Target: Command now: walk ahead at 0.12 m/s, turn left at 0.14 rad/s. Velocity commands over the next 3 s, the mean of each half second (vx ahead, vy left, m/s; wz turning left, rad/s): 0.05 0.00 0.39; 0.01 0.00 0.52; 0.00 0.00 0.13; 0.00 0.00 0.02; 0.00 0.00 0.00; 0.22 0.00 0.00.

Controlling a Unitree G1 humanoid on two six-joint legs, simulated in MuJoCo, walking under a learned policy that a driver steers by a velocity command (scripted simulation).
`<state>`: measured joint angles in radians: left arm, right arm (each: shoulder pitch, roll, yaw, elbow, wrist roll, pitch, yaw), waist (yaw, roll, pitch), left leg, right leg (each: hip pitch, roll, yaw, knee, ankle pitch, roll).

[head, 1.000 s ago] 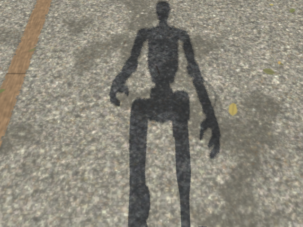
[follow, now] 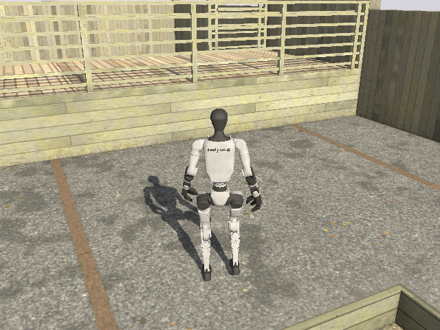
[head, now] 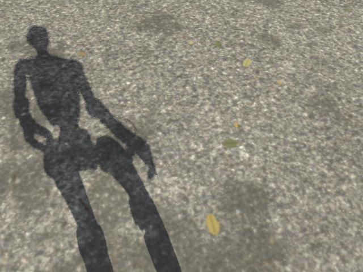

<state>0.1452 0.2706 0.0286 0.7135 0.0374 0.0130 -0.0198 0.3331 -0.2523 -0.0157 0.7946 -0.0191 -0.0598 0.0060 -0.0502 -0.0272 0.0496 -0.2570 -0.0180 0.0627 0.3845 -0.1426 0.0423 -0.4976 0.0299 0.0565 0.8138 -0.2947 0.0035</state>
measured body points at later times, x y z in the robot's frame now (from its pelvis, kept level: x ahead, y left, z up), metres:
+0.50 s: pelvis +0.00 +0.01 -0.02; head +0.01 +0.03 +0.43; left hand +0.05 +0.30 -0.14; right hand +0.20 -0.22 -0.11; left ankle -0.03 +0.09 -0.75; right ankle +0.06 -0.11 -0.73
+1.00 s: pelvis -0.01 -0.01 -0.01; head +0.02 -0.01 +0.44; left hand -0.02 +0.30 -0.10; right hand +0.23 -0.19 -0.13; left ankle -0.03 +0.09 -0.74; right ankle +0.05 -0.09 -0.75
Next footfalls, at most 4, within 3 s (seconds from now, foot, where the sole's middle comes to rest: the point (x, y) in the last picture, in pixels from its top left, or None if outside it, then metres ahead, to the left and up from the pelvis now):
0.10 right None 0.11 -0.11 -0.78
0.46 left None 0.01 0.10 -0.78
0.98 right None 0.09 -0.07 -0.78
1.30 left None -0.07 0.08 -0.78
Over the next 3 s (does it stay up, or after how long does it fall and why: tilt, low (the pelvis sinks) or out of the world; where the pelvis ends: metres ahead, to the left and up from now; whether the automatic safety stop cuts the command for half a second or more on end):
stays up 0.11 0.02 0.00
